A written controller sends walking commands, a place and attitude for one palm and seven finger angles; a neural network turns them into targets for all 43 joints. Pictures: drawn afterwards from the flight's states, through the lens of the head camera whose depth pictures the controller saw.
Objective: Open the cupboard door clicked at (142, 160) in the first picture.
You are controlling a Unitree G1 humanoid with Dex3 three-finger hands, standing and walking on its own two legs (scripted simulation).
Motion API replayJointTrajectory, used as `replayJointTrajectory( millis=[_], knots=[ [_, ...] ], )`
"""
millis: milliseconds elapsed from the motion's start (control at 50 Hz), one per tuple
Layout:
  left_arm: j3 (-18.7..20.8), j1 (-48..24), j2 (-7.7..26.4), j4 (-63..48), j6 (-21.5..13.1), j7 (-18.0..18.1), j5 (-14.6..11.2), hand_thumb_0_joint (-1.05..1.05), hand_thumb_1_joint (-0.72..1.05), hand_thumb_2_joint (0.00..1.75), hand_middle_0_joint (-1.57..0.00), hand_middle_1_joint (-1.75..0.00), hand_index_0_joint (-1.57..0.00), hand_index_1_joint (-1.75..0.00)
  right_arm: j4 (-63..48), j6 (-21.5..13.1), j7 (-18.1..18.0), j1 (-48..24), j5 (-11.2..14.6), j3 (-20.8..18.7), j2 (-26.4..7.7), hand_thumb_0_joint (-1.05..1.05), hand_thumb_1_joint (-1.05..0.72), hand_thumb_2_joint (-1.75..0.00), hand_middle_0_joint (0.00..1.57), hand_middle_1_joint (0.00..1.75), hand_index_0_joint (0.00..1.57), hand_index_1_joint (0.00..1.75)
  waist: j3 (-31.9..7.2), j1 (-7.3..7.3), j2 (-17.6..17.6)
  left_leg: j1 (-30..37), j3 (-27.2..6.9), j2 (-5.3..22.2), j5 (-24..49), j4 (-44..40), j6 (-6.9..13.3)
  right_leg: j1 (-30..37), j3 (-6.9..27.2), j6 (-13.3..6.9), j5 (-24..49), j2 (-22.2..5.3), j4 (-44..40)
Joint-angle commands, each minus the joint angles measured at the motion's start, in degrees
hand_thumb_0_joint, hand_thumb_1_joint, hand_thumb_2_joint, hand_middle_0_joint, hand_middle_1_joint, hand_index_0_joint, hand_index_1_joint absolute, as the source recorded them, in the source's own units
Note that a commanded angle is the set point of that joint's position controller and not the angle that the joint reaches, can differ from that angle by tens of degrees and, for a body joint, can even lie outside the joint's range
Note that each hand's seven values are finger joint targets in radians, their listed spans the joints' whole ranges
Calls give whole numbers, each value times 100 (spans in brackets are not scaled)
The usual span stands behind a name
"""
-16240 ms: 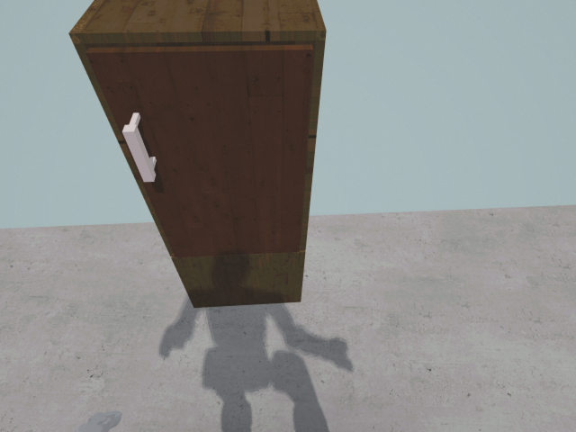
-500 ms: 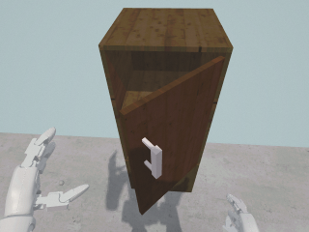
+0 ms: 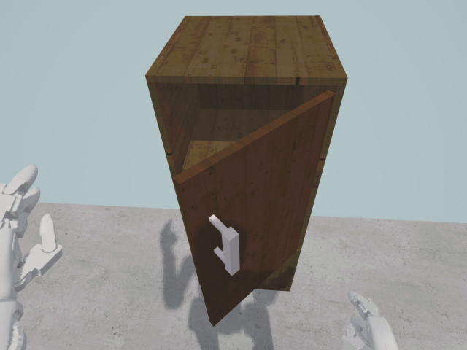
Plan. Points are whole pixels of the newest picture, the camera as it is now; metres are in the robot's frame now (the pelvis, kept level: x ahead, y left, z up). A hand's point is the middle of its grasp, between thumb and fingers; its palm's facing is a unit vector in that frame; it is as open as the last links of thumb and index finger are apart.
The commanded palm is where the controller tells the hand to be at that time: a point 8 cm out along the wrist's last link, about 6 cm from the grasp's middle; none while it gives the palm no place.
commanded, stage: draw the hand back to the body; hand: left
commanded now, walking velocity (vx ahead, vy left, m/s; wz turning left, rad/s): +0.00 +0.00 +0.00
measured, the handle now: (224, 245) +0.29 +0.06 +0.03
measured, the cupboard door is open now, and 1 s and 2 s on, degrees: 46 46 46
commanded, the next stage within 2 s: step back with the hand held close in 0.20 s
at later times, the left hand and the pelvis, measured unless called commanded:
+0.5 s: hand (60, 249) +0.19 +0.26 +0.16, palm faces +0.42 -0.78 -0.47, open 7.4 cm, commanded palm +0.12 +0.29 +0.17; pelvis -0.02 -0.01 +0.00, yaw +0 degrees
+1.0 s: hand (15, 310) +0.11 +0.27 +0.14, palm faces +0.44 -0.77 -0.46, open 7.4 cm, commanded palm +0.05 +0.31 +0.17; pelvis -0.09 +0.01 -0.02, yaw -1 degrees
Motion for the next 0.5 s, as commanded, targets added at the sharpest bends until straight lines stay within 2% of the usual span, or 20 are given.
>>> replayJointTrajectory(
  millis=[0, 40, 80, 120, 140, 180, 220, 240, 260, 280, 300, 320, 340, 360, 380, 420, 440, 480],
  knots=[
    [654, -413, 1099, -1233, -338, 74, 0, 0, 90, 90, -20, -30, -20, -30, -922, -273, -51, -703, 9, -237, -554, 0, -90, -90, 20, 30, 20, 30, -594, 22, -136, -540, -121, 376, 2118, -445, -274, 839, 168, -79, 1236, -180, -210],
    [725, -453, 1205, -1292, -343, 87, 5, 0, 90, 90, -20, -30, -20, -30, -921, -274, -77, -737, 9, -230, -542, 0, -90, -90, 20, 30, 20, 30, -581, 36, -32, -560, -107, 359, 2010, -454, -260, 886, 197, -97, 1208, -182, -250],
    [713, -481, 1177, -1329, -354, 99, 10, 0, 90, 90, -20, -30, -20, -30, -909, -290, -84, -747, 11, -205, -503, 0, -90, -90, 20, 30, 20, 30, -528, 26, 108, -564, -101, 339, 1943, -472, -251, 863, 218, -92, 1178, -185, -284],
    [692, -505, 1154, -1304, -353, 104, 10, 0, 90, 90, -20, -30, -20, -30, -888, -307, -84, -762, 16, -205, -494, 0, -90, -90, 20, 30, 20, 30, -441, 15, 52, -548, -87, 340, 1804, -482, -227, 791, 232, -86, 1068, -174, -347],
    [674, -537, 1159, -1303, -352, 105, 20, 0, 90, 90, -20, -30, -20, -30, -878, -314, -93, -767, 14, -204, -506, 0, -90, -90, 20, 30, 20, 30, -420, 5, 176, -536, -96, 335, 1816, -487, -236, 795, 229, -105, 1069, -186, -365],
    [628, -532, 1093, -1248, -351, 99, 16, 0, 90, 90, -20, -30, -20, -30, -861, -318, -76, -759, 20, -197, -500, 0, -90, -90, 20, 30, 20, 30, -317, -1, 130, -554, -103, 340, 1735, -514, -227, 732, 225, -92, 975, -172, -381],
    [619, -456, 1060, -1080, -356, 97, 11, 0, 90, 90, -20, -30, -20, -30, -833, -333, -77, -755, 12, -209, -490, 0, -90, -90, 20, 30, 20, 30, -227, -6, -94, -561, -74, 339, 1638, -522, -193, 681, 223, -76, 921, -170, -426],
    [591, -418, 1040, -1029, -349, 87, 20, 0, 90, 90, -20, -30, -20, -30, -831, -317, -74, -761, 21, -217, -504, 0, -90, -90, 20, 30, 20, 30, -215, 5, 9, -578, -84, 345, 1665, -541, -202, 711, 221, -95, 920, -175, -420],
    [604, -390, 1038, -995, -349, 84, -6, 0, 90, 90, -20, -30, -20, -30, -843, -304, -72, -774, 19, -218, -496, 0, -90, -90, 20, 30, 20, 30, -213, 8, -164, -586, -88, 351, 1617, -563, -186, 719, 219, -71, 900, -176, -417],
    [589, -400, 1019, -952, -350, 72, -6, 0, 90, 90, -20, -30, -20, -30, -837, -291, -68, -790, 25, -224, -499, 0, -90, -90, 20, 30, 20, 30, -204, 10, -156, -583, -69, 348, 1503, -555, -167, 681, 252, -66, 790, -174, -454],
    [689, -860, 1195, -1042, -380, 101, 0, 0, 90, 90, -20, -30, -20, -30, -814, -291, -79, -815, 31, -220, -509, 0, -90, -90, 20, 30, 20, 30, -191, -28, -198, -586, -64, 333, 1397, -557, -147, 657, 269, -62, 708, -181, -501],
    [1392, -1298, 1834, -1113, -611, 138, 37, 0, 90, 90, -20, -30, -20, -30, -1003, -197, -73, -595, 120, -259, -644, 0, -90, -90, 20, 30, 20, 30, 262, -310, -418, -987, -243, 416, 797, -372, -39, 30, 963, -61, 675, -453, -846],
    [1368, -1269, 1798, -965, -716, 124, 90, 0, 90, 90, -20, -30, -20, -30, -922, -131, -74, -558, 97, -260, -570, 0, -90, -90, 20, 30, 20, 30, 251, -310, -431, -1038, -325, 383, 622, -287, -38, 22, 1000, -119, 615, -612, -906],
    [1084, -590, 1399, -637, -671, 83, 78, 0, 90, 90, -20, -30, -20, -30, -893, -80, -70, -625, 73, -304, -585, 0, -90, -90, 20, 30, 20, 30, 102, -332, -580, -828, -321, 388, 809, -154, -29, -94, 1074, -143, 787, -670, -893],
    [894, -324, 1214, -675, -670, 52, 94, 0, 90, 90, -20, -30, -20, -30, -926, -21, -41, -630, 53, -320, -620, 0, -90, -90, 20, 30, 20, 30, -107, -348, -538, -729, -263, 377, 949, -78, -37, -105, 1054, -132, 903, -705, -854],
    [785, -51, 1127, -874, -726, 43, 105, 0, 90, 90, -20, -30, -20, -30, -969, 43, -13, -633, 36, -353, -664, 0, -90, -90, 20, 30, 20, 30, -496, -363, -353, -751, -235, 410, 1209, -29, -70, 70, 985, -141, 1316, -776, -640],
    [795, 76, 1129, -1012, -750, 55, 103, 0, 90, 90, -20, -30, -20, -30, -985, 70, -24, -650, 31, -367, -676, 0, -90, -90, 20, 30, 20, 30, -696, -343, -137, -805, -266, 450, 1467, -57, -99, 284, 899, -168, 1707, -800, -435],
    [885, 320, 1237, -1243, -744, 97, 111, 0, 90, 90, -20, -30, -20, -30, -1066, 143, -21, -637, 48, -405, -688, 0, -90, -90, 20, 30, 20, 30, -1038, -346, -178, -862, -279, 527, 1765, -53, -115, 419, 862, -130, 2051, -761, -152]
  ],
)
